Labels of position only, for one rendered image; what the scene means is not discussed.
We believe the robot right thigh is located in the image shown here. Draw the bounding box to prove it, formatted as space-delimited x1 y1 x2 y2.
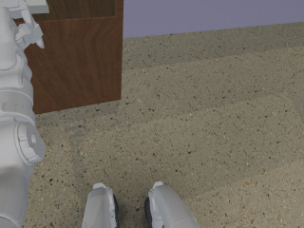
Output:
148 184 200 228

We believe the robot left hand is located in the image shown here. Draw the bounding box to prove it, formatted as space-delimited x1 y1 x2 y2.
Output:
0 0 45 52

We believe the cabinet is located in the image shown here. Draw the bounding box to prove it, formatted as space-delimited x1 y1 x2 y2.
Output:
15 0 124 115

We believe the drawer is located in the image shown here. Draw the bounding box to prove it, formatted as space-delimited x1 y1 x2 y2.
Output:
12 0 116 23

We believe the handle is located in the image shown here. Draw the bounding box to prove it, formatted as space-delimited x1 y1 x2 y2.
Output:
0 0 49 14

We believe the robot left upper arm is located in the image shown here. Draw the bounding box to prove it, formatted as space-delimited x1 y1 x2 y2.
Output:
0 121 46 228

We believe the robot thigh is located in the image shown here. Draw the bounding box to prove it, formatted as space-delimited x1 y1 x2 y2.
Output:
148 184 200 228
82 186 115 228

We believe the robot left thigh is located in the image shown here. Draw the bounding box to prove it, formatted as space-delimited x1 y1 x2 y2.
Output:
82 186 115 228

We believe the robot left forearm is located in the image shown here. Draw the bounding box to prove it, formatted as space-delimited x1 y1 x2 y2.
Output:
0 43 36 126

